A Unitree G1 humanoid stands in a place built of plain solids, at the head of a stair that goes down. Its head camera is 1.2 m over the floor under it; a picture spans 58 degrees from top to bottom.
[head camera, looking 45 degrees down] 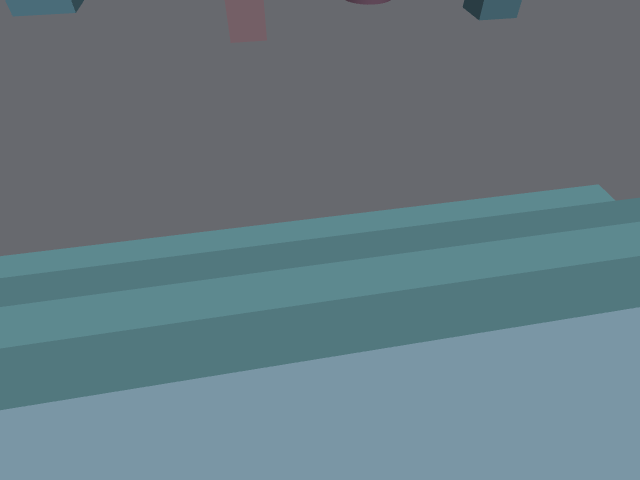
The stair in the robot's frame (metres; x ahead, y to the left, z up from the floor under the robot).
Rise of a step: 0.15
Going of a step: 0.32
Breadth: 6.24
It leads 10 degrees to the left of straight ahead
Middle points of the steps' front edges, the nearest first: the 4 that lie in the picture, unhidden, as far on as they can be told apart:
0.83 1.02 -0.15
1.15 1.08 -0.30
1.46 1.14 -0.45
1.78 1.19 -0.60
